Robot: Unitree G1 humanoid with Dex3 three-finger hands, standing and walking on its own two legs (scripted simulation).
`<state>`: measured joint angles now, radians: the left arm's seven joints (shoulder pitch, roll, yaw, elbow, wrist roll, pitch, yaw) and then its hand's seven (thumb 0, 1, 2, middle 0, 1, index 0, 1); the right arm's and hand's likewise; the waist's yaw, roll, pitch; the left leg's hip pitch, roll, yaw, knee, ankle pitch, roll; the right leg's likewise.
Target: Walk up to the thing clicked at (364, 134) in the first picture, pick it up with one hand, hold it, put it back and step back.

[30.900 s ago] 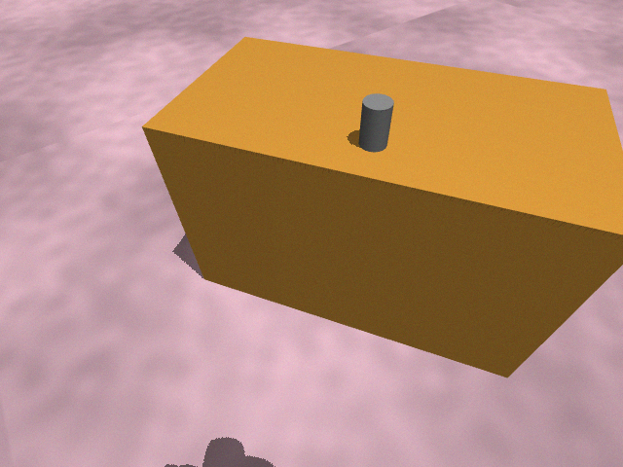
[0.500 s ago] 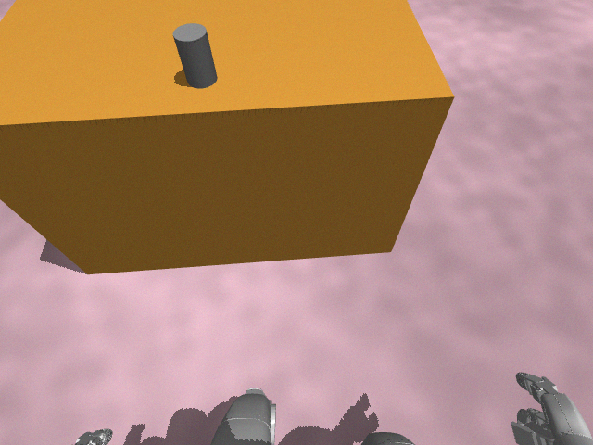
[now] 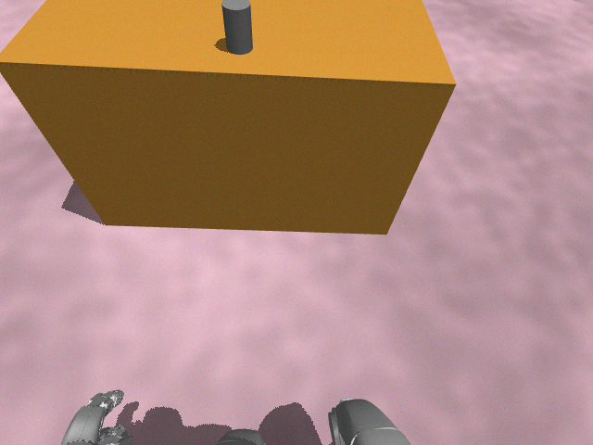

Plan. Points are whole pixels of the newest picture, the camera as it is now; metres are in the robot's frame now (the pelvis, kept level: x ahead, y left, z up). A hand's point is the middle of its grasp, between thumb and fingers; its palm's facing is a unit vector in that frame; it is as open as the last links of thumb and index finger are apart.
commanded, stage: step back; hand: left
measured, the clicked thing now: (238, 26) +1.01 +0.19 -0.01
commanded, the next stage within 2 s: stand in 1.34 s
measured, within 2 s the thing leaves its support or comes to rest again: neither
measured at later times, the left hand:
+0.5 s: hand out of the picture -0.07 +0.25 -0.14, palm faces +0.01 -0.91 -0.42, open 7.4 cm
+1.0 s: hand out of the picture -0.03 +0.21 -0.14, palm faces +0.04 -0.93 -0.36, open 7.4 cm
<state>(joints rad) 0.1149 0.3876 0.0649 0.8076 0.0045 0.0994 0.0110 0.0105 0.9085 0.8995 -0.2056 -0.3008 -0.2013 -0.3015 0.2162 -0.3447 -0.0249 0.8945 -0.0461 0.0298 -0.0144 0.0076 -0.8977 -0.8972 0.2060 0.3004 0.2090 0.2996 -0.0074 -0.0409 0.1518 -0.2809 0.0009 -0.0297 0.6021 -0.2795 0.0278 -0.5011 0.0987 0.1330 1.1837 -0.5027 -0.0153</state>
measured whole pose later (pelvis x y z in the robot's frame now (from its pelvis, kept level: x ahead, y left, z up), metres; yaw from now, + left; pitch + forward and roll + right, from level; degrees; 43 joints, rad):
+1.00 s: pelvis -0.10 -0.05 +0.00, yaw +1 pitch -3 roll -1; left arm 0.18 0.34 0.05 1.00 0.04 -0.03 -0.01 0.01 0.91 0.90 -0.21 -0.30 -0.20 -0.30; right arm 0.23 -0.39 -0.05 1.00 -0.02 0.01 0.01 0.01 -0.90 -0.90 0.20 0.30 0.20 0.30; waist 0.02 0.04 0.04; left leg -0.33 -0.01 -0.07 0.80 -0.48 0.01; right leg -0.24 -0.02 -0.06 0.57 -0.28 -0.01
